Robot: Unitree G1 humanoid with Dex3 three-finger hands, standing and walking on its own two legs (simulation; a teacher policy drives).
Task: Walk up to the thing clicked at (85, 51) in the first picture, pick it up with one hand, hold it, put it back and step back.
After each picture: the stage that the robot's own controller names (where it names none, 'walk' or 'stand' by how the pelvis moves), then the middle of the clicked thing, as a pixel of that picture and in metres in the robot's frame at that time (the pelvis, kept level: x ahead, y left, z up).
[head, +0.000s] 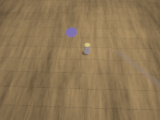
stand; (87, 48) +1.27 -0.06 -0.72
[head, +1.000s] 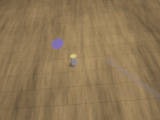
walk; (73, 59) +1.14 +0.18 -0.70
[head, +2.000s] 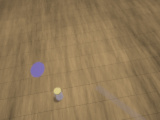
walk; (58, 93) +0.68 +0.28 -0.71
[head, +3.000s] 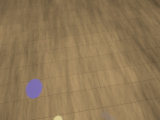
stand; out of the picture +0.42 +0.20 -0.70
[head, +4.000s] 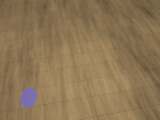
stand; out of the picture +0.40 +0.20 -0.72
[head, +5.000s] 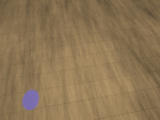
stand; out of the picture +0.38 +0.21 -0.73
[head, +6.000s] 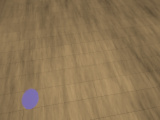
stand; out of the picture +0.38 +0.21 -0.73
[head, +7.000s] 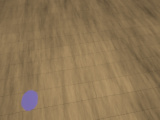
stand; out of the picture +0.37 +0.21 -0.73
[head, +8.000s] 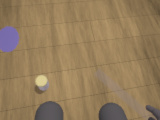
go down; (42, 83) +0.43 +0.21 -0.48
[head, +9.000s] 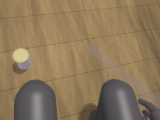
go down; (22, 59) +0.46 +0.24 -0.30
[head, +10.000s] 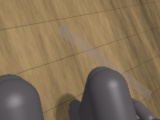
close in; out of the picture +0.43 +0.28 -0.24
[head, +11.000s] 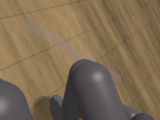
close; out of the picture +0.43 +0.30 -0.22
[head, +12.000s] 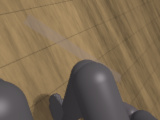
lift; out of the picture +0.42 +0.30 -0.23
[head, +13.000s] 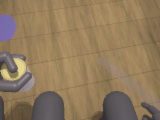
lift; (19, 76) +0.34 +0.22 -0.05
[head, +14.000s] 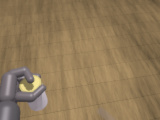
hold; (34, 93) +0.32 +0.17 -0.01
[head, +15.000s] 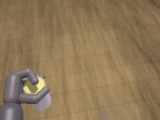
hold; (38, 94) +0.32 +0.17 -0.01
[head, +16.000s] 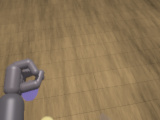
hold; out of the picture +0.30 +0.17 -0.28
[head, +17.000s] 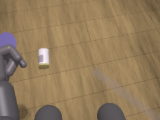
crouch; (43, 58) +0.63 +0.21 -0.51
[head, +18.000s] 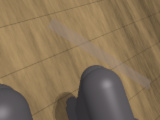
lower; out of the picture +0.62 +0.31 -0.27
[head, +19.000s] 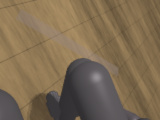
lower; out of the picture +0.61 +0.36 -0.25
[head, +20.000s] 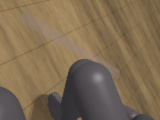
lower; out of the picture +0.61 +0.36 -0.25
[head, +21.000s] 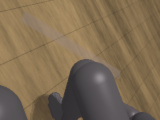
lower; out of the picture +0.61 +0.36 -0.25
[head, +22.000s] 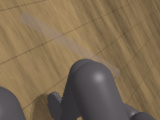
lower; out of the picture +0.60 +0.37 -0.25
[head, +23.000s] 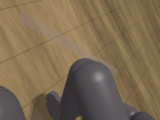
open; out of the picture +0.60 +0.38 -0.25
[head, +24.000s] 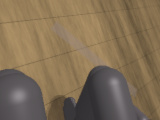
stand; out of the picture +0.61 +0.36 -0.27
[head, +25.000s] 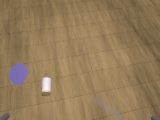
stand; (46, 86) +0.60 +0.23 -0.63
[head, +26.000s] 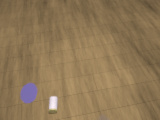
stand; (53, 104) +0.61 +0.23 -0.69
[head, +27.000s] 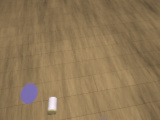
stand; (52, 105) +0.60 +0.24 -0.69
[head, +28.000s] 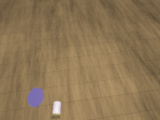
stand; (56, 109) +0.61 +0.23 -0.74
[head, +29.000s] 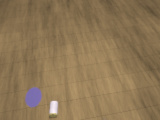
stand; (53, 109) +0.59 +0.26 -0.75
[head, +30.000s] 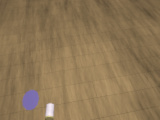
stand; (49, 111) +0.58 +0.28 -0.75
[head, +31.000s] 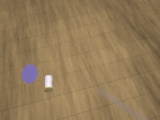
walk; (48, 83) +0.68 +0.31 -0.72
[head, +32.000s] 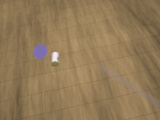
walk; (55, 58) +0.97 +0.32 -0.73
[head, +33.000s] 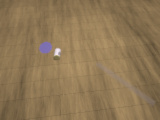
stand; (57, 53) +1.23 +0.28 -0.73
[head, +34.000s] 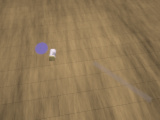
stand; (52, 54) +1.22 +0.31 -0.75
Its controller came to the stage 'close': yes
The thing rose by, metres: 0.69
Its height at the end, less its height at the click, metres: -0.02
